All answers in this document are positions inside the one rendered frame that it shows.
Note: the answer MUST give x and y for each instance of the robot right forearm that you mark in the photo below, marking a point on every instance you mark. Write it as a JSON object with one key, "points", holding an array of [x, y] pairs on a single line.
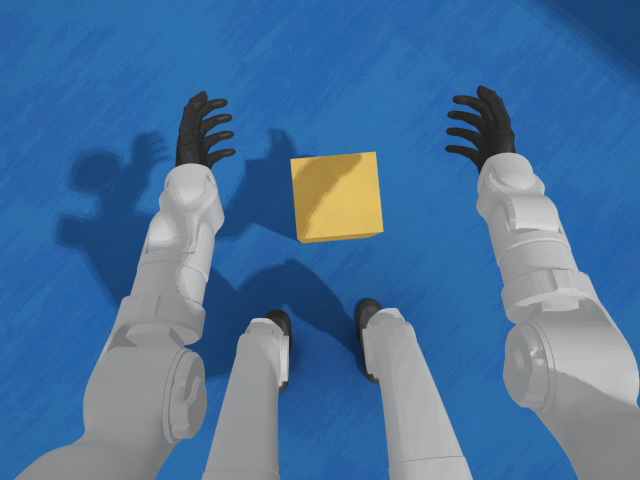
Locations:
{"points": [[541, 279]]}

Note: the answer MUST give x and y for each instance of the left robot upper arm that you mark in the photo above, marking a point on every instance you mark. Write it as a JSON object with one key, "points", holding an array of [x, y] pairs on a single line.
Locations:
{"points": [[141, 402]]}

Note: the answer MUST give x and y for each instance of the right robot upper arm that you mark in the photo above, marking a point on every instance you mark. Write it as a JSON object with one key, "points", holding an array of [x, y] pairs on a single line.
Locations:
{"points": [[580, 379]]}

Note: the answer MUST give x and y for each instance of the robot left forearm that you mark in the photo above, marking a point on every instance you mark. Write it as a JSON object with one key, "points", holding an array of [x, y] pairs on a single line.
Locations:
{"points": [[164, 308]]}

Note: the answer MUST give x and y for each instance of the robot left thigh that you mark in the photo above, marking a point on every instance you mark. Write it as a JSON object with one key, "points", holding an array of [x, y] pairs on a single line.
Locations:
{"points": [[245, 443]]}

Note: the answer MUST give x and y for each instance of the right robot hand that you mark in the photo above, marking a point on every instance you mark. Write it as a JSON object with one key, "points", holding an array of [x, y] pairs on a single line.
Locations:
{"points": [[494, 124]]}

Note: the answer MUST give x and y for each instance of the left robot hand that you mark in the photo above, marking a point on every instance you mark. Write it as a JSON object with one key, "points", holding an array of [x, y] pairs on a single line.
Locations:
{"points": [[192, 145]]}

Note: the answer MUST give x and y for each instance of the carton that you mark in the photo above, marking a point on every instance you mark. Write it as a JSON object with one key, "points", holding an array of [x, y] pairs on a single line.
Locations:
{"points": [[336, 197]]}

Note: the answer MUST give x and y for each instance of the robot right foot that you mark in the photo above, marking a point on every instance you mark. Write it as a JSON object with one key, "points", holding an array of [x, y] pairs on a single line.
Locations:
{"points": [[365, 310]]}

